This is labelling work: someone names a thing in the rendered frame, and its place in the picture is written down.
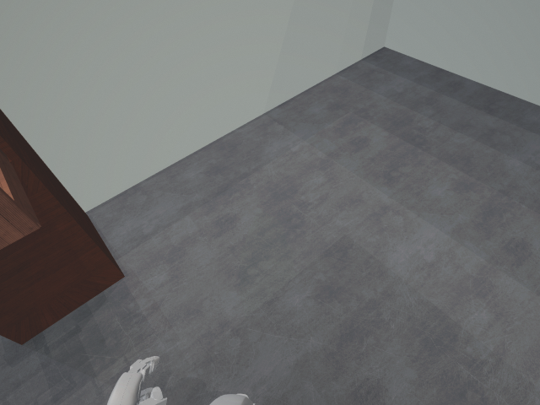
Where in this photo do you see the left robot hand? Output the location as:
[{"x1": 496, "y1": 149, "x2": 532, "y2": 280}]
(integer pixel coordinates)
[{"x1": 107, "y1": 356, "x2": 167, "y2": 405}]

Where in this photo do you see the cabinet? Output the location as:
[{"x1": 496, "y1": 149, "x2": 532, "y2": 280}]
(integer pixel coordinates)
[{"x1": 0, "y1": 109, "x2": 125, "y2": 345}]

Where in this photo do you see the drawer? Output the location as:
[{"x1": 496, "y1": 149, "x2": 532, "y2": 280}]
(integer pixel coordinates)
[{"x1": 0, "y1": 149, "x2": 41, "y2": 250}]

